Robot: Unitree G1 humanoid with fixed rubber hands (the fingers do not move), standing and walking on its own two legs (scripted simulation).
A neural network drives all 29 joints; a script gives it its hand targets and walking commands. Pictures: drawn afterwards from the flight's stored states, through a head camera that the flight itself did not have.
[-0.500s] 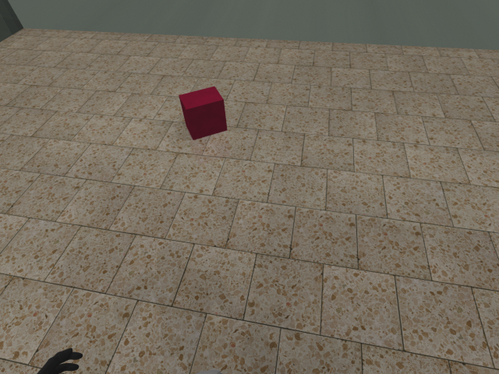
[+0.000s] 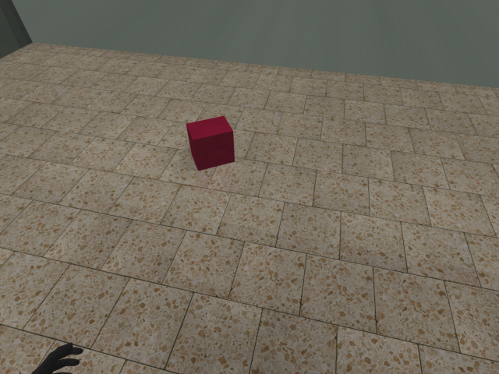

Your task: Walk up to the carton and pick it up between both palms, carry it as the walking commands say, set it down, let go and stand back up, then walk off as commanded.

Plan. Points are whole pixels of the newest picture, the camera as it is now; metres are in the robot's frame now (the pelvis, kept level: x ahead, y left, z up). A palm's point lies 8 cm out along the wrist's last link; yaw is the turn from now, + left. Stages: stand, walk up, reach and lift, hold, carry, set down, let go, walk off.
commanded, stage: walk up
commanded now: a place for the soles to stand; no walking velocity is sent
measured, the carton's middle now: (211, 143) +1.51 +0.23 -0.63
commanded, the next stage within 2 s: none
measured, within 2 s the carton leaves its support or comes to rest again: neither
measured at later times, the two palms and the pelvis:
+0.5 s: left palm (63, 291) +0.30 +0.36 -0.06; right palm (404, 306) +0.28 -0.29 -0.10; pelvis +0.20 +0.03 -0.01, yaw +2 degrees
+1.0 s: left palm (81, 222) +0.45 +0.37 -0.04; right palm (370, 223) +0.48 -0.28 -0.09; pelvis +0.38 +0.03 +0.01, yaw +4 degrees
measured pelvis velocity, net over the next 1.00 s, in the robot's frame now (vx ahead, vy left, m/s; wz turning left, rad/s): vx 0.38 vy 0.03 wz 0.08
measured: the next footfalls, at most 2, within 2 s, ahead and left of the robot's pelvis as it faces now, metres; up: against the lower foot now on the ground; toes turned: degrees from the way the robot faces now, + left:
right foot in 0.04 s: +0.16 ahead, -0.14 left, +0.00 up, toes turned -8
left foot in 0.44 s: +0.33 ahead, +0.15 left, +0.00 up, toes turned +3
